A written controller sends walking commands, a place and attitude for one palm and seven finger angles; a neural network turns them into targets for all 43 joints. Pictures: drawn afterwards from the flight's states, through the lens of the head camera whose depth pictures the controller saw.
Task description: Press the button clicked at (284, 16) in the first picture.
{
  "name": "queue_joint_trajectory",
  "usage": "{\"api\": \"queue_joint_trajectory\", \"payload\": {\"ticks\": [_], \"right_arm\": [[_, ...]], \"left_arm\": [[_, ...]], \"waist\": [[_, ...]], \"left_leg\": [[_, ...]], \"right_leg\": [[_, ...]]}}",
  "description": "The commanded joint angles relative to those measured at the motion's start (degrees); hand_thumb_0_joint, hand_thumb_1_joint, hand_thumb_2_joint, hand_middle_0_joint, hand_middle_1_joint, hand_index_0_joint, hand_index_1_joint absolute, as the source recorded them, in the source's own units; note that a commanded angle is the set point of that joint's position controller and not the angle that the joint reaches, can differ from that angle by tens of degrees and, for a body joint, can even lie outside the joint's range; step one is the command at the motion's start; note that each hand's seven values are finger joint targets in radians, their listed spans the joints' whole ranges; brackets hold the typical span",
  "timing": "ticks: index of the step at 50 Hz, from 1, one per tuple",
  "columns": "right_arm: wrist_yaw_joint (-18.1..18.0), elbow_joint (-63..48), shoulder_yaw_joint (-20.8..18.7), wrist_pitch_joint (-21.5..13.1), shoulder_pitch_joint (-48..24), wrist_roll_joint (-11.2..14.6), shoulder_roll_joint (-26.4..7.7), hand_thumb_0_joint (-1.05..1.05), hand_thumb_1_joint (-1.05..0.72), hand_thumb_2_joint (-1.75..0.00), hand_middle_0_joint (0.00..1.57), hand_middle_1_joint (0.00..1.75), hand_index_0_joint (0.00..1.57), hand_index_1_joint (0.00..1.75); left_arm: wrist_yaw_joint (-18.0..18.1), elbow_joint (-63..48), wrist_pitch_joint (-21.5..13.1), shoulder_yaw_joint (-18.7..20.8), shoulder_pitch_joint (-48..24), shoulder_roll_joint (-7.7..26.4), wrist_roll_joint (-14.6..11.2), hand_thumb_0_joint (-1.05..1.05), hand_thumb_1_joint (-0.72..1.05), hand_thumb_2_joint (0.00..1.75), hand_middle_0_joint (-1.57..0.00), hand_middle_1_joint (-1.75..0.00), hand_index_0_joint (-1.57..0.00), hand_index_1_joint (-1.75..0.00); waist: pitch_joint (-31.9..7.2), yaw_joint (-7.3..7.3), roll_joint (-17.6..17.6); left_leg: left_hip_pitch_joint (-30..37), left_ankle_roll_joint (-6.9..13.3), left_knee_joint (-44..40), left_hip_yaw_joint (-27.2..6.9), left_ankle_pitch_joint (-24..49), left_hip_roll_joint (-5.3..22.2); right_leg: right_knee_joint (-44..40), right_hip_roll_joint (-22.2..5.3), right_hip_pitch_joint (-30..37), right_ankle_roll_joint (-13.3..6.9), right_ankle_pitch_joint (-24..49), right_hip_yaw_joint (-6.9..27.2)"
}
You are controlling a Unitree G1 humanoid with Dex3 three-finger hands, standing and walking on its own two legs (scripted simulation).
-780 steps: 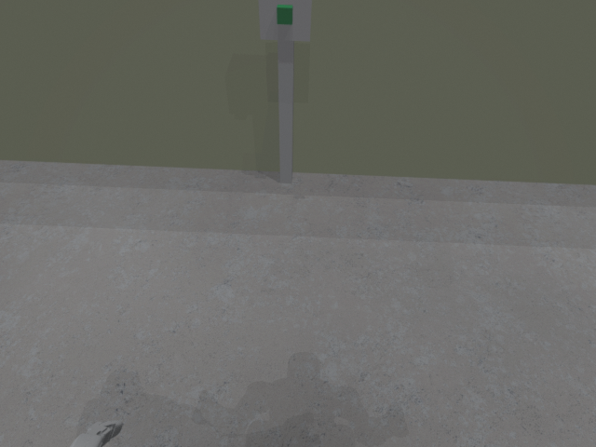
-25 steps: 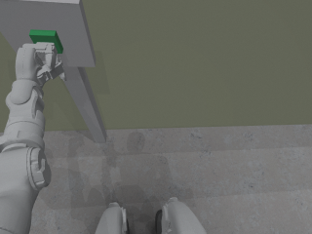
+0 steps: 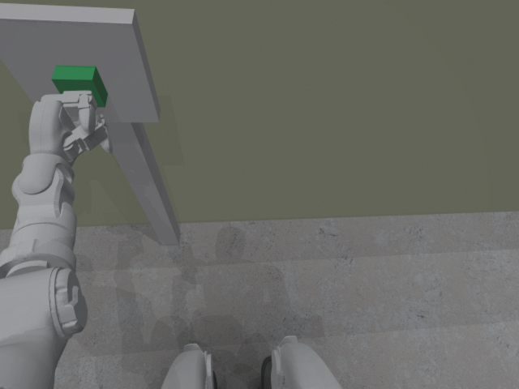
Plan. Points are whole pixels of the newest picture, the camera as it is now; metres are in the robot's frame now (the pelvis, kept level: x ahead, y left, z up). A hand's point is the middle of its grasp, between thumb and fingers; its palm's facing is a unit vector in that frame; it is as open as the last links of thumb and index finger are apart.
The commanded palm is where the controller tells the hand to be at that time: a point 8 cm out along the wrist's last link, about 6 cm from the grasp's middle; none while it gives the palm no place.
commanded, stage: pull the fist back off the button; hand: left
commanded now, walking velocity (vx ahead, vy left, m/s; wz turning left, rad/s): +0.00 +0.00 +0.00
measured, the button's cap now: (82, 84) +0.54 +0.23 +0.11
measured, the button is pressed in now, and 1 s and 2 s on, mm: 2 0 0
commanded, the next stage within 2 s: draw the hand back to the body in 0.64 s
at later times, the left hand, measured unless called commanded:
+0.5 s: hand (91, 169) +0.42 +0.21 +0.07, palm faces +0.01 -1.00 -0.01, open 3.1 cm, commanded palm +0.39 +0.26 +0.08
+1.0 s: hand (71, 184) +0.37 +0.21 +0.11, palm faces +0.02 -1.00 -0.04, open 3.1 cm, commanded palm +0.33 +0.26 +0.12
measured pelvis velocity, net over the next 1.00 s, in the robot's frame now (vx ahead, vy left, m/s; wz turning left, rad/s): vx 0.04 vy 0.00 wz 0.01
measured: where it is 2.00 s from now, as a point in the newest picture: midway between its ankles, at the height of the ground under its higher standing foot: outside the picture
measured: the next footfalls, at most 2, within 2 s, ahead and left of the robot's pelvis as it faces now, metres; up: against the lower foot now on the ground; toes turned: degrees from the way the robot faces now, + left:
none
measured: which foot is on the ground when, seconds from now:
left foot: down 0.00-1.00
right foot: down 0.00-1.00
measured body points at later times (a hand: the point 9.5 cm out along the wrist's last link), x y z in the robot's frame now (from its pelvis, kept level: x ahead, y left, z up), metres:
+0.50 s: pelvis +0.04 +0.01 +0.02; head +0.13 +0.02 +0.46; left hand +0.41 +0.26 +0.07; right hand +0.15 -0.24 -0.09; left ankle +0.03 +0.10 -0.67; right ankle +0.04 -0.11 -0.67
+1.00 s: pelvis +0.04 +0.00 +0.03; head +0.08 +0.00 +0.48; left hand +0.36 +0.26 +0.12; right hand +0.16 -0.25 -0.07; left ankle +0.03 +0.10 -0.67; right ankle +0.04 -0.11 -0.67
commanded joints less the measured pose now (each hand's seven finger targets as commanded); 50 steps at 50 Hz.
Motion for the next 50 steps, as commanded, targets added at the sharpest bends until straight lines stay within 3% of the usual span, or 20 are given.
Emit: {"api": "queue_joint_trajectory", "payload": {"ticks": [1,4,6,11,14,17,18,19,21,22,27,30,34,35,37,39,41,43,47,50], "right_arm": [[-0.8,-4.7,-4.3,-0.7,5.8,0.3,-10.2,0.0,-0.9,-0.9,0.2,0.3,0.2,0.3],[-0.8,-6.0,-4.5,-0.2,5.2,0.5,-9.6,0.0,-0.9,-0.9,0.2,0.3,0.2,0.3],[-0.6,-6.9,-4.8,0.1,4.7,0.7,-9.2,0.0,-0.9,-0.9,0.2,0.3,0.2,0.3],[0.0,-8.5,-5.4,0.3,2.9,1.1,-8.5,0.0,-0.9,-0.9,0.2,0.3,0.2,0.3],[-0.1,-8.3,-5.6,0.3,1.9,1.4,-8.3,0.0,-0.9,-0.9,0.2,0.3,0.2,0.3],[-0.3,-8.4,-5.8,-0.1,1.2,1.5,-8.1,0.0,-0.9,-0.9,0.2,0.3,0.2,0.3],[-0.2,-8.6,-5.8,-0.5,0.8,1.4,-7.7,0.0,-0.9,-0.9,0.2,0.3,0.2,0.3],[-0.1,-8.6,-6.0,-0.7,0.6,1.4,-7.8,0.0,-0.9,-0.9,0.2,0.3,0.2,0.3],[-0.1,-8.8,-6.0,-1.2,0.1,1.4,-7.7,0.0,-0.9,-0.9,0.2,0.3,0.2,0.3],[0.0,-9.0,-6.0,-1.4,-0.5,1.5,-7.2,0.0,-0.9,-0.9,0.2,0.3,0.2,0.3],[-0.1,-9.4,-5.8,-2.1,-2.4,1.6,-7.3,0.0,-0.9,-0.9,0.2,0.3,0.2,0.3],[-0.6,-8.6,-5.8,-2.5,-3.2,1.5,-7.4,0.0,-0.9,-0.9,0.2,0.3,0.2,0.3],[-1.0,-8.0,-5.5,-3.2,-3.9,1.3,-7.3,0.0,-0.9,-0.9,0.2,0.3,0.2,0.3],[-1.1,-7.7,-5.4,-3.2,-3.7,1.2,-7.5,0.0,-0.9,-0.9,0.2,0.3,0.2,0.3],[-1.1,-7.6,-5.3,-3.5,-4.2,1.3,-7.4,0.0,-0.9,-0.9,0.2,0.3,0.2,0.3],[-1.2,-9.0,-5.4,-3.5,-4.9,1.5,-7.7,0.0,-0.9,-0.9,0.2,0.3,0.2,0.3],[-1.2,-10.6,-5.1,-3.3,-5.6,1.9,-7.3,0.0,-0.9,-0.9,0.2,0.3,0.2,0.3],[-1.3,-11.8,-4.8,-3.5,-6.7,2.4,-6.6,0.0,-0.9,-0.9,0.2,0.3,0.2,0.3],[-1.7,-12.9,-4.5,-4.0,-8.0,3.1,-6.7,0.0,-0.9,-0.9,0.2,0.3,0.2,0.3],[-2.1,-13.8,-4.5,-4.9,-9.1,3.3,-6.8,0.0,-0.9,-0.9,0.2,0.3,0.2,0.3]], "left_arm": [[0.6,-13.2,-2.9,3.4,-20.9,15.6,-2.1,0.0,0.9,0.9,-1.3,-1.5,-1.3,-1.5],[0.0,-15.4,-2.6,3.4,-15.0,14.0,-2.8,0.0,0.9,0.9,-1.3,-1.5,-1.3,-1.5],[-0.3,-19.3,-2.7,2.8,-10.6,12.3,-3.2,0.0,0.9,0.9,-1.3,-1.5,-1.3,-1.5],[0.1,-28.3,-2.0,-0.3,-2.0,6.3,-5.1,0.0,0.9,0.9,-1.3,-1.5,-1.3,-1.5],[0.6,-31.3,-1.7,-1.4,0.2,4.8,-5.6,0.0,0.9,0.9,-1.3,-1.5,-1.3,-1.5],[1.1,-35.6,-2.1,-2.4,3.4,3.2,-5.8,0.0,0.9,0.9,-1.3,-1.5,-1.3,-1.5],[1.0,-38.1,-2.2,-3.9,4.6,1.2,-6.1,0.0,0.9,0.9,-1.3,-1.5,-1.3,-1.5],[1.2,-39.2,-2.1,-2.9,7.6,1.9,-6.4,0.0,0.9,0.9,-1.3,-1.5,-1.3,-1.5],[1.4,-42.8,-2.3,-2.8,12.1,1.7,-6.8,0.0,0.9,0.9,-1.3,-1.5,-1.3,-1.5],[1.4,-43.9,-2.1,-4.2,13.9,-0.4,-7.1,0.0,0.9,0.9,-1.3,-1.5,-1.3,-1.5],[1.7,-46.2,-0.7,-5.1,19.8,-1.7,-7.4,0.0,0.9,0.9,-1.3,-1.5,-1.3,-1.5],[2.3,-46.6,-0.5,-6.5,13.5,-2.4,-6.9,0.0,0.9,0.9,-1.3,-1.5,-1.3,-1.5],[2.4,-45.7,-1.3,-6.3,11.2,-2.0,-6.3,0.0,0.9,0.9,-1.3,-1.5,-1.3,-1.5],[2.3,-45.4,-1.4,-6.4,9.5,-1.4,-6.3,0.0,0.9,0.9,-1.3,-1.5,-1.3,-1.5],[2.0,-44.9,-1.5,-7.5,9.0,-2.5,-6.1,0.0,0.9,0.9,-1.3,-1.5,-1.3,-1.5],[1.6,-47.3,-0.9,-3.8,13.9,1.4,-6.8,0.0,0.9,0.9,-1.3,-1.5,-1.3,-1.5],[1.2,-49.7,0.5,-2.3,19.3,2.9,-7.5,0.0,0.9,0.9,-1.3,-1.5,-1.3,-1.5],[1.1,-52.4,2.2,-2.6,23.5,1.8,-8.6,0.0,0.9,0.9,-1.3,-1.5,-1.3,-1.5],[1.3,-53.8,5.7,-2.7,28.6,0.5,-10.0,0.0,0.9,0.9,-1.3,-1.5,-1.3,-1.5],[1.2,-58.2,6.7,-2.7,32.7,0.1,-10.9,0.0,0.9,0.9,-1.3,-1.5,-1.3,-1.5]], "waist": [[-23.3,0.64,4.5],[-23.5,1.97,3.8],[-26.4,3.53,7.3],[-25.8,4.05,4.5],[-22.5,3.48,2.7],[-23.3,4.08,4.4],[-24.3,4.08,5.8],[-24.2,4.89,6.5],[-25.5,5.32,6.2],[-24.5,5.22,6.0],[-20.5,5.4,4.1],[-17.8,3.65,2.0],[-20.4,4.18,4.9],[-20.5,3.77,3.8],[-21.7,4.1,5.5],[-24.6,6.22,5.2],[-26.5,7.59,5.3],[-24.1,8.03,5.2],[-15.3,7.3,-0.1],[-13.7,7.74,0.3]], "left_leg": [[13.7,0.5,-9.3,-2.8,7.7,-1.4],[15.0,0.3,-9.8,-2.2,11.1,-1.5],[19.4,-0.1,-10.2,-2.2,15.9,-1.5],[23.8,-0.3,-11.0,-2.5,23.1,-0.9],[23.2,-0.4,-11.4,-2.4,22.6,-0.8],[26.0,-0.7,-11.5,-2.7,26.6,-0.7],[27.9,-0.8,-11.3,-2.8,28.5,-0.7],[28.8,-1.1,-11.4,-3.0,30.4,-0.5],[30.6,-1.3,-11.5,-3.3,34.4,-0.3],[30.8,-1.3,-11.5,-3.2,34.7,-0.3],[28.1,-1.5,-12.2,-3.2,31.9,-0.6],[26.2,-1.4,-11.9,-3.5,26.5,-0.8],[27.6,-1.7,-11.5,-3.8,24.6,-1.2],[27.2,-1.5,-11.3,-3.9,23.7,-1.1],[28.2,-1.7,-11.5,-4.2,23.1,-1.3],[29.0,-1.7,-12.6,-3.9,23.6,-1.4],[29.0,-1.3,-13.8,-3.3,25.0,-1.6],[28.5,-1.2,-15.2,-2.8,25.4,-1.5],[25.0,-0.6,-18.2,-2.3,17.8,-1.6],[25.4,-0.3,-19.6,-1.9,15.2,-1.9]], "right_leg": [[-8.9,0.7,15.4,0.6,5.5,5.3],[-8.8,0.7,17.7,0.6,9.6,5.1],[-7.9,0.7,18.3,0.2,13.4,4.5],[-8.4,1.0,19.3,0.3,18.6,3.3],[-8.9,1.0,19.5,0.5,18.9,3.2],[-8.5,0.8,19.6,0.4,20.6,3.1],[-8.5,0.7,19.5,0.4,21.3,3.0],[-8.5,0.7,19.9,0.3,21.9,2.9],[-8.2,0.5,20.8,0.4,23.8,2.7],[-8.5,0.5,20.7,0.6,24.1,2.7],[-8.6,0.2,21.0,0.6,23.0,2.3],[-8.6,0.2,18.7,0.6,19.8,2.2],[-8.1,-0.1,18.1,0.3,17.9,2.5],[-8.0,-0.1,18.2,0.3,17.4,2.6],[-8.0,-0.2,17.8,0.2,16.3,2.5],[-8.7,-0.1,22.0,0.1,17.4,2.8],[-9.4,-0.2,26.6,0.1,19.9,3.1],[-10.5,-0.2,28.4,0.2,21.0,2.8],[-13.8,0.0,28.8,0.7,17.5,2.3],[-15.8,-0.2,30.5,0.6,15.5,2.9]]}}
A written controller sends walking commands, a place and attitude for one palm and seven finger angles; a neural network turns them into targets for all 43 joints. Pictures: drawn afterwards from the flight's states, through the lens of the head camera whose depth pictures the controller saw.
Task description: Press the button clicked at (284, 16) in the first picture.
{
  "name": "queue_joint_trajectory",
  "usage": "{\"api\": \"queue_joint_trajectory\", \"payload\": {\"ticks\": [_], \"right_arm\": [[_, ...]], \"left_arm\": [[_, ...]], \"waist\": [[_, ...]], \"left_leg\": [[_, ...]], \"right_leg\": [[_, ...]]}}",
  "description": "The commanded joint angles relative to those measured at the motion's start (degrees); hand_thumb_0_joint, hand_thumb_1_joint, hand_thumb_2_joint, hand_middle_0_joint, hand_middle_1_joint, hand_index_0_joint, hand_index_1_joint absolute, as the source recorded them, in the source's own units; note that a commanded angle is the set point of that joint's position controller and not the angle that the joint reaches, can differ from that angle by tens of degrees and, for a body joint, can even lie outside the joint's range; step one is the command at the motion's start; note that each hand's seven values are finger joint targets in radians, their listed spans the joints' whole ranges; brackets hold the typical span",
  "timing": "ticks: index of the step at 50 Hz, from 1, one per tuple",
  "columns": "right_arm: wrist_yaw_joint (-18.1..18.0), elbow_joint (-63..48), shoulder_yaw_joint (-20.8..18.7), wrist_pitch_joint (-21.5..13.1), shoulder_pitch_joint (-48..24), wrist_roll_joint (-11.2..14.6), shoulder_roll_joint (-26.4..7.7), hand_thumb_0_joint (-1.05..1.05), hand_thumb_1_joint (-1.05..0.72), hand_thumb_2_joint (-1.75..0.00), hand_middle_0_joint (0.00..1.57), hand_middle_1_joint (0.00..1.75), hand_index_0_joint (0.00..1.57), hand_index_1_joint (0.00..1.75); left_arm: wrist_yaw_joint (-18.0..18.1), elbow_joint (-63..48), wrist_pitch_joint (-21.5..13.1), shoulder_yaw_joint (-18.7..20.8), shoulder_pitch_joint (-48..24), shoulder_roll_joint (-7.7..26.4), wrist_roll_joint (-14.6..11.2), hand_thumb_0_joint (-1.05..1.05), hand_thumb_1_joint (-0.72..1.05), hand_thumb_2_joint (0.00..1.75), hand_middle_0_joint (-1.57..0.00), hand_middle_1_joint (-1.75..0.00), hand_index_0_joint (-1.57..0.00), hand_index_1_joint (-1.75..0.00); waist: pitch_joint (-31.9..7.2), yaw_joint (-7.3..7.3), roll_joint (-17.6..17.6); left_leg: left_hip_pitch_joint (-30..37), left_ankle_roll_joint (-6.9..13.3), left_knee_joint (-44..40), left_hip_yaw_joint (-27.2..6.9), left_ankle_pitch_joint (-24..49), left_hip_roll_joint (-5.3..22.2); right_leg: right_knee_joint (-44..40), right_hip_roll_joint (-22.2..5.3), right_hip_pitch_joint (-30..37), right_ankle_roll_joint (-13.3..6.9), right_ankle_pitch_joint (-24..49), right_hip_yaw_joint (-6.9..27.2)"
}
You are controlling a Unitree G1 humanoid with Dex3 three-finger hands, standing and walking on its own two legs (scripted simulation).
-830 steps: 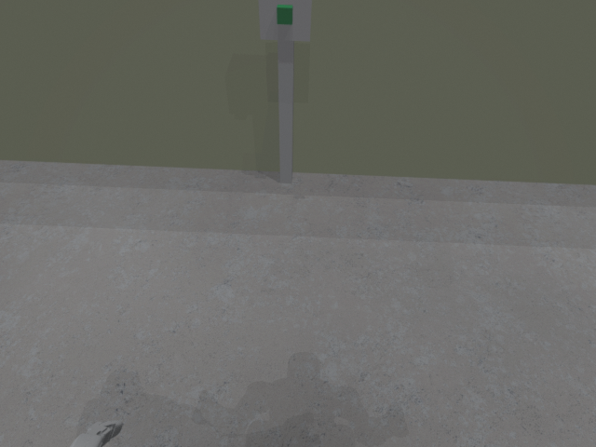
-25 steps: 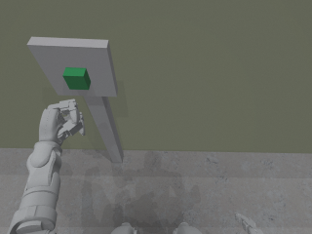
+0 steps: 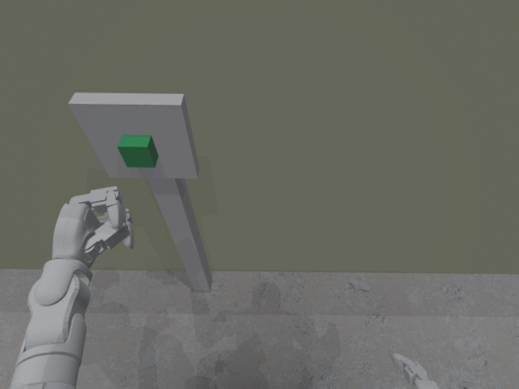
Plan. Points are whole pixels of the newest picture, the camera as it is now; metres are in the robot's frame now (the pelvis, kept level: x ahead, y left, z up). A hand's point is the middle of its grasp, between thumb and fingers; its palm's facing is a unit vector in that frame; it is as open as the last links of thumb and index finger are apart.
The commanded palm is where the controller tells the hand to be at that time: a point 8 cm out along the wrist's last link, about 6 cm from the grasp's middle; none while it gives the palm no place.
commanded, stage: draw the hand back to the body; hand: left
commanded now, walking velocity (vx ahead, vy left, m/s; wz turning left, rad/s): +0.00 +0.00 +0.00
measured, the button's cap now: (139, 150) +0.50 +0.22 +0.07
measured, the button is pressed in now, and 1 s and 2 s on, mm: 0 0 0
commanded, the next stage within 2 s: step back with the hand held close in 1.22 s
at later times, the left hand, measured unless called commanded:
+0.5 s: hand (69, 272) +0.24 +0.22 +0.13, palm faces +0.30 -0.91 -0.29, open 3.1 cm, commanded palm +0.20 +0.27 +0.16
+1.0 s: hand out of the picture +0.19 +0.24 +0.21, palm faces +0.41 -0.81 -0.41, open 3.1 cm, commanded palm +0.14 +0.28 +0.22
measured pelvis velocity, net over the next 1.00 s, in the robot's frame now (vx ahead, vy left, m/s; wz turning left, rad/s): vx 0.02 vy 0.00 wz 0.01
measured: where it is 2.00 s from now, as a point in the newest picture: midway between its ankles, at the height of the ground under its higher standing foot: outside the picture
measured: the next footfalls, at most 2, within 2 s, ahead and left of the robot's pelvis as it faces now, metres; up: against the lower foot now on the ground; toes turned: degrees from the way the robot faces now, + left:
none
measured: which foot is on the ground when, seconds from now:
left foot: down 0.00-1.00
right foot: down 0.00-1.00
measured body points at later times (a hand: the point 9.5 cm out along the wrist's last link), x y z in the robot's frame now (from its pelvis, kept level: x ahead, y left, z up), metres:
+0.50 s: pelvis +0.01 -0.01 +0.03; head +0.01 -0.02 +0.48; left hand +0.22 +0.27 +0.15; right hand +0.21 -0.23 -0.04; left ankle -0.01 +0.10 -0.70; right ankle +0.00 -0.11 -0.70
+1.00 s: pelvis +0.02 +0.00 +0.04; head +0.00 -0.03 +0.49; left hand +0.16 +0.28 +0.23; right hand +0.22 -0.22 -0.04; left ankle -0.01 +0.10 -0.70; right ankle +0.00 -0.11 -0.70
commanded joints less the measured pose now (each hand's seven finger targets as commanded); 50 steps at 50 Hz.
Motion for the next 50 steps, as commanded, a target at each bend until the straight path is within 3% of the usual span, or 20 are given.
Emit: {"api": "queue_joint_trajectory", "payload": {"ticks": [1,5,10,12,13,14,15,16,18,23,25,29,30,32,34,38,40,43,46,50], "right_arm": [[-0.9,-9.6,-3.3,-4.1,-4.9,0.4,-7.9,0.0,-0.9,-0.9,0.2,0.3,0.2,0.3],[-1.6,-9.3,-3.1,-5.8,-5.8,0.5,-7.9,0.0,-0.9,-0.9,0.2,0.3,0.2,0.3],[-2.5,-9.3,-2.6,-8.1,-7.3,0.6,-7.7,0.0,-0.9,-0.9,0.2,0.3,0.2,0.3],[-2.7,-9.8,-2.3,-9.1,-8.0,0.7,-7.2,0.0,-0.9,-0.9,0.2,0.3,0.2,0.3],[-3.3,-9.0,-3.0,-8.4,-9.5,-0.3,-6.7,0.0,-0.9,-0.9,0.2,0.3,0.2,0.3],[-3.5,-9.3,-2.6,-8.6,-9.5,-0.6,-5.7,0.0,-0.9,-0.9,0.2,0.3,0.2,0.3],[-3.4,-9.3,-2.5,-8.8,-9.5,-0.7,-5.9,0.0,-0.9,-0.9,0.2,0.3,0.2,0.3],[-3.3,-8.8,-2.4,-8.5,-9.5,-0.6,-5.6,0.0,-0.9,-0.9,0.2,0.3,0.2,0.3],[-3.2,-8.1,-2.3,-8.1,-9.8,-0.9,-5.7,0.0,-0.9,-0.9,0.2,0.3,0.2,0.3],[-3.4,-7.3,-2.1,-8.1,-10.9,-1.5,-5.4,0.0,-0.9,-0.9,0.2,0.3,0.2,0.3],[-3.4,-6.7,-2.0,-8.1,-11.5,-1.7,-5.4,0.0,-0.9,-0.9,0.2,0.3,0.2,0.3],[-3.1,-6.5,-1.6,-8.7,-12.1,-2.1,-4.7,0.0,-0.9,-0.9,0.2,0.3,0.2,0.3],[-3.0,-6.2,-1.8,-8.9,-12.4,-2.3,-4.9,0.0,-0.9,-0.9,0.2,0.3,0.2,0.3],[-2.7,-6.3,-1.7,-9.1,-12.4,-2.5,-4.6,0.0,-0.9,-0.9,0.2,0.3,0.2,0.3],[-2.3,-6.2,-2.0,-9.1,-12.4,-2.6,-4.5,0.0,-0.9,-0.9,0.2,0.3,0.2,0.3],[-1.8,-6.0,-2.1,-8.7,-13.0,-2.8,-4.3,0.0,-0.9,-0.9,0.2,0.3,0.2,0.3],[-1.8,-5.9,-2.4,-8.7,-13.3,-2.9,-4.3,0.0,-0.9,-0.9,0.2,0.3,0.2,0.3],[-1.7,-6.3,-2.5,-8.8,-13.2,-2.8,-3.8,0.0,-0.9,-0.9,0.2,0.3,0.2,0.3],[-1.8,-6.3,-2.3,-9.5,-13.6,-2.8,-3.8,0.0,-0.9,-0.9,0.2,0.3,0.2,0.3],[-1.8,-5.4,-2.7,-9.4,-13.1,-2.9,-4.1,0.0,-0.9,-0.9,0.2,0.3,0.2,0.3]], "left_arm": [[0.0,-16.3,-1.7,4.0,-6.0,10.3,-2.1,0.0,0.9,0.9,-1.3,-1.5,-1.3,-1.5],[-0.6,-22.5,-0.9,3.2,-5.9,10.7,-2.4,0.0,0.9,0.9,-1.3,-1.5,-1.3,-1.5],[-1.4,-26.8,0.6,4.9,-3.1,12.3,-3.6,0.0,0.9,0.9,-1.3,-1.5,-1.3,-1.5],[-1.8,-29.0,1.5,5.0,0.5,11.5,-3.9,0.0,0.9,0.9,-1.3,-1.5,-1.3,-1.5],[7.2,-33.6,2.7,5.6,0.5,17.8,5.1,0.0,0.9,0.9,-1.3,-1.5,-1.3,-1.5],[11.5,-34.3,4.1,2.2,5.4,11.2,6.1,0.0,0.9,0.9,-1.3,-1.5,-1.3,-1.5],[13.6,-35.6,5.3,0.7,7.7,9.5,6.4,0.0,0.9,0.9,-1.3,-1.5,-1.3,-1.5],[15.2,-35.4,6.3,-0.9,11.5,7.5,7.5,0.0,0.9,0.9,-1.3,-1.5,-1.3,-1.5],[17.9,-38.9,7.2,0.2,12.9,9.2,8.7,0.0,0.9,0.9,-1.3,-1.5,-1.3,-1.5],[21.0,-45.4,8.2,1.1,14.7,9.9,10.7,0.0,0.9,0.9,-1.3,-1.5,-1.3,-1.5],[21.5,-45.9,8.7,1.5,16.2,10.1,11.1,0.0,0.9,0.9,-1.3,-1.5,-1.3,-1.5],[22.2,-50.4,8.7,1.6,18.9,9.2,11.8,0.0,0.9,0.9,-1.3,-1.5,-1.3,-1.5],[22.2,-50.7,8.9,2.2,20.9,9.7,11.7,0.0,0.9,0.9,-1.3,-1.5,-1.3,-1.5],[22.2,-53.5,8.7,2.1,23.4,9.0,11.9,0.0,0.9,0.9,-1.3,-1.5,-1.3,-1.5],[22.1,-53.9,8.9,3.1,28.1,8.7,11.7,0.0,0.9,0.9,-1.3,-1.5,-1.3,-1.5],[21.7,-56.2,8.9,4.7,31.5,9.0,11.7,0.0,0.9,0.9,-1.3,-1.5,-1.3,-1.5],[21.7,-57.1,8.6,6.6,33.2,10.2,11.7,0.0,0.9,0.9,-1.3,-1.5,-1.3,-1.5],[21.6,-61.2,7.9,7.4,34.8,10.3,11.8,0.0,0.9,0.9,-1.3,-1.5,-1.3,-1.5],[21.7,-64.5,7.5,7.7,35.4,10.5,12.0,0.0,0.9,0.9,-1.3,-1.5,-1.3,-1.5],[21.6,-60.5,7.9,6.4,37.0,8.0,12.1,0.0,0.9,0.9,-1.3,-1.5,-1.3,-1.5]], "waist": [[-12.3,1.91,-0.4],[-10.8,1.02,1.1],[-9.3,1.59,0.2],[-9.9,2.54,1.5],[-8.3,5.06,1.0],[-6.3,3.9,1.9],[-4.8,3.83,-1.6],[-3.3,3.74,0.6],[-3.2,3.83,1.6],[-2.8,3.89,-0.4],[-0.6,4.18,-1.0],[-0.6,4.85,3.4],[-0.7,5.22,1.4],[-1.0,5.37,1.6],[-0.5,5.79,-0.7],[1.7,6.1,0.3],[2.1,6.54,-2.3],[0.3,6.77,1.1],[1.7,6.75,3.4],[5.3,6.26,-1.0]], "left_leg": [[7.4,-0.2,-9.5,-3.2,15.9,-0.6],[10.0,0.0,-10.3,-3.5,14.0,-0.5],[11.3,0.1,-11.8,-4.0,11.7,-0.8],[13.1,0.1,-12.5,-3.9,13.5,-0.9],[14.6,0.5,-14.9,-3.4,14.1,-0.6],[15.8,0.2,-16.4,-3.1,13.3,-0.5],[15.3,0.3,-16.9,-3.6,12.8,-0.4],[16.9,0.2,-17.5,-3.1,13.8,-0.2],[19.1,0.1,-18.9,-3.0,15.4,-0.1],[24.1,0.3,-22.1,-2.7,19.8,0.0],[24.5,0.4,-23.1,-2.6,20.1,0.1],[28.2,0.1,-25.2,-2.7,23.6,0.0],[28.2,0.2,-25.3,-2.7,24.3,0.1],[29.6,0.1,-25.7,-2.6,28.1,0.1],[29.6,0.1,-25.9,-2.4,29.9,0.3],[29.5,-0.2,-26.7,-2.2,30.3,0.5],[29.1,0.0,-26.9,-2.3,29.8,0.5],[30.5,-0.1,-26.7,-1.9,31.7,0.4],[30.6,-0.3,-26.8,-2.2,30.8,0.4],[29.5,-0.2,-27.6,-2.2,27.2,0.6]], "right_leg": [[-7.6,0.4,12.7,0.1,16.9,1.3],[-9.5,0.3,12.2,0.2,14.5,1.4],[-11.8,-0.1,14.2,0.4,11.7,1.9],[-12.0,-0.2,15.6,0.3,13.7,1.6],[-15.8,-1.8,17.0,-0.7,13.3,4.1],[-16.8,-2.0,16.8,-0.5,12.7,3.6],[-17.5,-1.9,17.1,-0.3,12.3,3.4],[-17.8,-1.9,17.8,-0.3,13.4,3.3],[-18.9,-2.1,20.2,-0.3,15.6,2.8],[-21.5,-1.7,24.2,-0.1,19.5,2.2],[-22.9,-1.5,24.9,-0.2,19.4,2.2],[-23.8,-1.6,27.2,-0.4,21.2,1.7],[-24.5,-1.4,28.0,-0.3,22.1,1.9],[-24.3,-1.5,29.5,-0.2,24.9,1.6],[-24.6,-1.5,30.2,0.0,26.5,1.4],[-25.6,-1.3,30.4,0.1,26.7,1.5],[-26.2,-0.9,30.9,0.1,26.9,1.5],[-25.9,-1.2,31.7,0.2,27.9,1.8],[-26.5,-1.0,30.9,0.0,26.6,2.0],[-27.8,-0.4,29.0,0.1,23.6,1.6]]}}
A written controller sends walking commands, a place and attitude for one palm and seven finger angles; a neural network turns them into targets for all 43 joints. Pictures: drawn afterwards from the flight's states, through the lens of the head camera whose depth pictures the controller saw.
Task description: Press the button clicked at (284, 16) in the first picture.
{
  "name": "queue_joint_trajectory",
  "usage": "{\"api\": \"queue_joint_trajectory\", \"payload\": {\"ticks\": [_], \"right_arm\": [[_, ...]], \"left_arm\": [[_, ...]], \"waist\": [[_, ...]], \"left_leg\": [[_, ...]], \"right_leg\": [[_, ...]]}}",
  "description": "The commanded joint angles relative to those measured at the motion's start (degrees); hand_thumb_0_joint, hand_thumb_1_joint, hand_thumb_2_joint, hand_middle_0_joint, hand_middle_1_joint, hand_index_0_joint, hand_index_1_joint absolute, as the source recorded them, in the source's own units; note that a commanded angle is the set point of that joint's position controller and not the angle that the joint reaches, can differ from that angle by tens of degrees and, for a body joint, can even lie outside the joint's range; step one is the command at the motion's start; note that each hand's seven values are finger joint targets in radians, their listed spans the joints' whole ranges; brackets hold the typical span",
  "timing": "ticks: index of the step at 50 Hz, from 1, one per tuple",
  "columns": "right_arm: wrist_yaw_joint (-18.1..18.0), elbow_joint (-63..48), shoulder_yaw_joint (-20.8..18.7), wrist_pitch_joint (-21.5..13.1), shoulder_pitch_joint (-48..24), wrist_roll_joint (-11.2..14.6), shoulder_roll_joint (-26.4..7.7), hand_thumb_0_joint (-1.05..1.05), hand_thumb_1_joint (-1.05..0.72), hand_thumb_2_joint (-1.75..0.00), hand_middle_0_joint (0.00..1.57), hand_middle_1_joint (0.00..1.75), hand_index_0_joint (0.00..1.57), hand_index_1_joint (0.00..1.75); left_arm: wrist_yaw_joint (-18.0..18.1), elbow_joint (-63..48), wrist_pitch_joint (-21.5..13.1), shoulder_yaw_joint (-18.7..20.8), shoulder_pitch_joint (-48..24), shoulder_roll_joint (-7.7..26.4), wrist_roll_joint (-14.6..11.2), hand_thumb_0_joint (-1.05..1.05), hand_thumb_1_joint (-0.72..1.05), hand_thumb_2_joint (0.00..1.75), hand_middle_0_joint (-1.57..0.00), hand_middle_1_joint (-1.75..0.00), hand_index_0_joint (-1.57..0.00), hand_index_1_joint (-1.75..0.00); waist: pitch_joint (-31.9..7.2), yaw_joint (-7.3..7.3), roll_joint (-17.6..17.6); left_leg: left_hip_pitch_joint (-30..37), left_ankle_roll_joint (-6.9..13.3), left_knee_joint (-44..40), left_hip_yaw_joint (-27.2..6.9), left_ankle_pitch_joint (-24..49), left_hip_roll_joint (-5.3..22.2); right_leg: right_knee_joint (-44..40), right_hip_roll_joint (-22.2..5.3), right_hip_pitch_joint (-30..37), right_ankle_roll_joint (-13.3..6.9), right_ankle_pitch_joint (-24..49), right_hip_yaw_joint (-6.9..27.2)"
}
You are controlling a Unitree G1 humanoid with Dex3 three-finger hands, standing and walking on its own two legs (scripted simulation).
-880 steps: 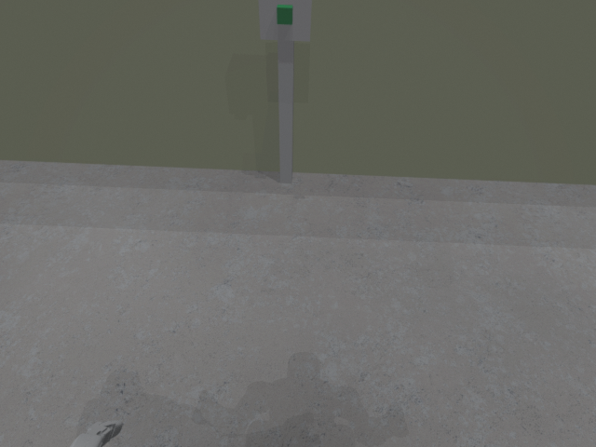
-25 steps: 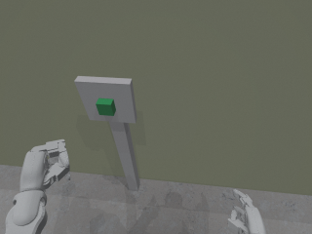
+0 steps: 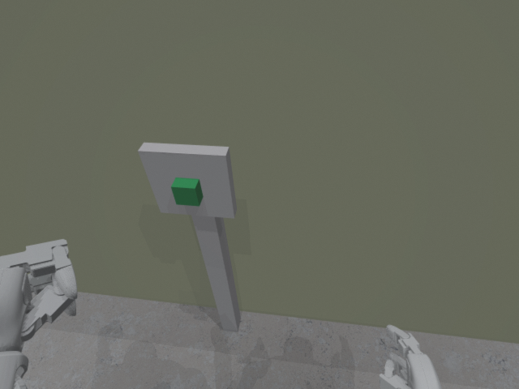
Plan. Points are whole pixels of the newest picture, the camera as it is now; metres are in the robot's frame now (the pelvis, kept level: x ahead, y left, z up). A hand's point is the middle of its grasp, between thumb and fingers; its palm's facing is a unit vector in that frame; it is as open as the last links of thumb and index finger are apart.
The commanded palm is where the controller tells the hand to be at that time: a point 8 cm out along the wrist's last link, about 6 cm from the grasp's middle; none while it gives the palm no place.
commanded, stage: draw the hand back to the body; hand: left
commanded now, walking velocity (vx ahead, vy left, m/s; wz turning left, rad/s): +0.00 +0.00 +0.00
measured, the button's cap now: (188, 190) +0.48 +0.22 +0.03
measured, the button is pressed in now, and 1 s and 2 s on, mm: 0 0 0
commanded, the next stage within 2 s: step back with the hand held close in 0.22 s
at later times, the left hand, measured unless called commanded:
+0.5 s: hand (60, 297) +0.16 +0.25 +0.16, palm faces +0.40 -0.81 -0.43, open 3.1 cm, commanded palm +0.10 +0.28 +0.17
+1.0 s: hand (22, 349) +0.11 +0.26 +0.15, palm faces +0.35 -0.82 -0.46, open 3.1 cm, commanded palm +0.05 +0.30 +0.17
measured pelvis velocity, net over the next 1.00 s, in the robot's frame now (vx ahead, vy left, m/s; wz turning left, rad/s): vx -0.08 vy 0.02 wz -0.01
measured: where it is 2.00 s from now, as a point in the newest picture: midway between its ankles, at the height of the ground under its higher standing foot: outside the picture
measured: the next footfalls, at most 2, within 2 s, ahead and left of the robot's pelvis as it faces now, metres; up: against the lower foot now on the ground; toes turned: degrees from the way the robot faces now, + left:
right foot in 1.80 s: -0.32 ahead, -0.09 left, +0.00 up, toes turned -1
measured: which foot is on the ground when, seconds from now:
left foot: down 0.00-1.00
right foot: down 0.00-1.00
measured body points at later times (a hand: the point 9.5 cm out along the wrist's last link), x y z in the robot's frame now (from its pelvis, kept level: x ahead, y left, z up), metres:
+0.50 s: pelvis -0.03 +0.00 +0.00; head -0.03 -0.02 +0.45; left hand +0.14 +0.29 +0.19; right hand +0.15 -0.22 -0.08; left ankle -0.03 +0.10 -0.74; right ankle -0.02 -0.11 -0.74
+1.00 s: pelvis -0.08 +0.02 -0.01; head -0.07 +0.04 +0.44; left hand +0.09 +0.30 +0.17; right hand +0.11 -0.21 -0.07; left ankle -0.03 +0.10 -0.74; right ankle -0.02 -0.11 -0.74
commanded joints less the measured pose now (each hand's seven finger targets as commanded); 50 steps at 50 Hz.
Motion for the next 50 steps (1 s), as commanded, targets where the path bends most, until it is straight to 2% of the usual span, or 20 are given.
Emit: {"api": "queue_joint_trajectory", "payload": {"ticks": [1,5,8,11,15,17,18,19,20,22,23,26,29,30,33,35,40,43,47,50], "right_arm": [[-0.4,-9.0,-2.4,-3.0,-7.6,-0.1,-5.5,0.0,-0.9,-0.9,0.2,0.3,0.2,0.3],[-0.9,-9.0,-2.6,-2.7,-7.9,-0.2,-5.6,0.0,-0.9,-0.9,0.2,0.3,0.2,0.3],[-0.9,-9.4,-2.2,-3.3,-8.3,-0.3,-5.3,0.0,-0.9,-0.9,0.2,0.3,0.2,0.3],[-1.1,-9.3,-2.0,-4.0,-8.6,-0.4,-5.2,0.0,-0.9,-0.9,0.2,0.3,0.2,0.3],[-1.1,-8.9,-2.1,-4.5,-8.9,-0.4,-5.2,0.0,-0.9,-0.9,0.2,0.3,0.2,0.3],[-1.2,-8.2,-1.9,-4.2,-8.3,-0.4,-5.4,0.0,-0.9,-0.9,0.2,0.3,0.2,0.3],[-0.7,-10.9,-2.4,-2.5,-7.1,-0.1,-6.8,0.0,-0.9,-0.9,0.2,0.3,0.2,0.3],[-0.7,-9.5,-2.5,-1.5,-6.7,-0.4,-5.8,0.0,-0.9,-0.9,0.2,0.3,0.2,0.3],[-0.6,-9.9,-2.7,-0.9,-7.3,-0.4,-6.1,0.0,-0.9,-0.9,0.2,0.3,0.2,0.3],[-0.1,-10.0,-2.8,0.4,-7.2,-0.7,-6.4,0.0,-0.9,-0.9,0.2,0.3,0.2,0.3],[0.0,-10.3,-3.1,0.9,-7.3,-0.7,-6.7,0.0,-0.9,-0.9,0.2,0.3,0.2,0.3],[-0.1,-11.3,-3.5,2.1,-7.6,-0.5,-7.0,0.0,-0.9,-0.9,0.2,0.3,0.2,0.3],[-0.2,-12.5,-4.1,3.1,-7.6,-0.2,-6.7,0.0,-0.9,-0.9,0.2,0.3,0.2,0.3],[-0.4,-12.8,-4.3,3.3,-7.8,-0.2,-6.9,0.0,-0.9,-0.9,0.2,0.3,0.2,0.3],[-0.6,-13.7,-4.5,3.5,-7.5,0.1,-6.6,0.0,-0.9,-0.9,0.2,0.3,0.2,0.3],[-0.9,-13.5,-4.6,3.5,-7.8,-0.1,-6.8,0.0,-0.9,-0.9,0.2,0.3,0.2,0.3],[-0.9,-13.3,-4.9,3.1,-7.2,-0.1,-7.4,0.0,-0.9,-0.9,0.2,0.3,0.2,0.3],[-0.8,-13.4,-4.8,2.7,-6.7,0.0,-7.4,0.0,-0.9,-0.9,0.2,0.3,0.2,0.3],[-0.8,-13.9,-4.6,1.8,-6.5,-0.3,-7.7,0.0,-0.9,-0.9,0.2,0.3,0.2,0.3],[-1.0,-14.1,-4.5,1.0,-6.5,-0.6,-8.1,0.0,-0.9,-0.9,0.2,0.3,0.2,0.3]], "left_arm": [[0.7,-8.7,-3.2,5.1,-3.6,7.3,0.0,0.0,0.9,0.9,-1.3,-1.5,-1.3,-1.5],[0.9,-8.5,-3.6,5.7,-5.0,7.9,0.1,0.0,0.9,0.9,-1.3,-1.5,-1.3,-1.5],[1.1,-11.1,-4.1,5.6,-6.5,8.4,0.3,0.0,0.9,0.9,-1.3,-1.5,-1.3,-1.5],[1.3,-12.4,-4.3,5.4,-6.6,8.7,0.3,0.0,0.9,0.9,-1.3,-1.5,-1.3,-1.5],[1.4,-10.9,-4.2,5.9,-5.7,8.6,0.4,0.0,0.9,0.9,-1.3,-1.5,-1.3,-1.5],[1.4,-7.9,-4.0,5.2,-8.1,7.9,0.4,0.0,0.9,0.9,-1.3,-1.5,-1.3,-1.5],[1.7,-13.0,-6.3,13.0,-14.2,14.5,0.3,0.0,0.9,0.9,-1.3,-1.5,-1.3,-1.5],[1.3,-6.6,-6.4,10.2,-7.9,10.3,0.4,0.0,0.9,0.9,-1.3,-1.5,-1.3,-1.5],[1.1,-7.0,-6.5,9.6,-7.2,10.1,0.6,0.0,0.9,0.9,-1.3,-1.5,-1.3,-1.5],[0.9,-6.1,-6.8,7.0,-3.5,7.5,0.9,0.0,0.9,0.9,-1.3,-1.5,-1.3,-1.5],[0.8,-6.8,-7.1,6.7,-2.2,7.3,0.9,0.0,0.9,0.9,-1.3,-1.5,-1.3,-1.5],[1.1,-9.8,-7.5,7.7,0.9,8.6,0.8,0.0,0.9,0.9,-1.3,-1.5,-1.3,-1.5],[1.8,-14.0,-8.1,10.3,2.7,11.4,0.7,0.0,0.9,0.9,-1.3,-1.5,-1.3,-1.5],[2.0,-15.7,-8.3,11.6,2.6,12.9,0.6,0.0,0.9,0.9,-1.3,-1.5,-1.3,-1.5],[2.3,-16.9,-8.6,12.0,4.5,12.8,0.5,0.0,0.9,0.9,-1.3,-1.5,-1.3,-1.5],[2.4,-16.6,-8.7,12.4,5.1,12.9,0.5,0.0,0.9,0.9,-1.3,-1.5,-1.3,-1.5],[2.4,-14.7,-8.9,11.4,4.9,11.1,0.9,0.0,0.9,0.9,-1.3,-1.5,-1.3,-1.5],[2.5,-13.9,-9.2,11.0,4.0,10.6,1.3,0.0,0.9,0.9,-1.3,-1.5,-1.3,-1.5],[2.6,-15.6,-10.0,10.9,1.9,10.7,2.1,0.0,0.9,0.9,-1.3,-1.5,-1.3,-1.5],[2.9,-17.5,-10.8,11.8,0.0,11.6,2.7,0.0,0.9,0.9,-1.3,-1.5,-1.3,-1.5]], "waist": [[0.1,-0.64,-3.4],[0.1,-0.37,-4.0],[-1.7,-0.06,0.8],[-1.8,0.0,0.5],[0.8,0.24,-0.2],[2.6,-0.53,-1.6],[6.0,-2.44,-2.1],[5.2,-2.76,-5.8],[5.7,-2.64,-5.7],[2.5,-3.06,-5.4],[0.6,-3.12,-3.8],[-5.3,-2.99,-2.6],[-9.3,-2.9,-4.2],[-10.2,-2.93,-3.2],[-10.8,-2.95,-1.7],[-9.7,-2.9,0.4],[-6.6,-3.19,0.1],[-5.1,-3.47,-1.5],[-3.0,-3.82,-1.7],[-2.2,-3.85,-0.2]], "left_leg": [[-0.9,0.2,-3.5,-2.0,16.5,1.5],[-0.9,0.5,-4.0,-2.2,13.5,1.3],[-0.3,0.4,-4.4,-2.3,12.2,1.0],[-0.3,0.3,-4.6,-2.6,11.4,1.0],[-1.4,0.0,-5.3,-2.9,9.4,1.1],[-2.0,0.0,-5.8,-2.9,8.1,1.1],[-7.3,1.4,-4.5,-4.2,3.5,2.2],[-6.3,1.4,-3.2,-4.7,3.0,1.9],[-5.8,1.4,-2.9,-4.5,4.0,1.8],[-6.0,1.2,-2.9,-4.3,6.4,2.2],[-6.1,1.1,-3.1,-4.1,8.0,2.5],[-6.5,1.1,-3.4,-4.3,13.2,3.2],[-7.9,1.2,-2.2,-4.5,16.6,3.5],[-8.2,1.2,-1.7,-4.6,18.1,3.5],[-9.6,1.2,-1.3,-5.4,20.9,4.3],[-10.9,1.4,-1.8,-5.9,20.6,4.9],[-17.9,2.2,-4.1,-7.3,12.1,6.3],[-23.1,3.0,-5.2,-8.0,4.0,7.0],[-29.3,3.9,-6.3,-9.1,-9.9,6.8],[-32.9,4.6,-7.1,-10.4,-17.5,7.3]], "right_leg": [[-3.6,-0.8,-1.6,0.1,14.0,1.6],[-4.5,-0.7,-1.7,0.0,10.9,1.9],[-4.2,-1.1,-0.7,-0.2,9.6,2.2],[-4.6,-1.0,-0.3,-0.3,8.8,2.4],[-5.6,-0.5,-1.3,-0.5,6.4,2.4],[-5.6,-0.6,-2.0,-0.4,5.3,2.2],[-8.8,-3.3,-7.1,-0.1,4.8,9.0],[-10.1,-4.6,-8.2,-0.2,2.5,9.2],[-11.1,-4.8,-9.3,-0.2,2.8,9.6],[-9.5,-5.2,-7.7,0.0,4.9,8.0],[-8.2,-5.2,-6.5,0.1,7.3,7.5],[-4.0,-4.8,-2.4,0.6,13.9,5.5],[-1.1,-4.6,0.2,0.8,19.2,5.2],[-0.1,-4.7,0.5,0.7,20.9,5.3],[2.8,-4.2,0.7,0.8,23.2,4.8],[3.7,-3.5,-0.5,1.1,21.8,4.6],[5.7,-2.5,0.1,1.2,17.2,5.2],[7.1,-2.6,1.0,1.2,14.0,6.0],[7.0,-2.8,1.2,1.0,7.9,7.6],[7.4,-2.3,1.0,1.1,2.1,8.1]]}}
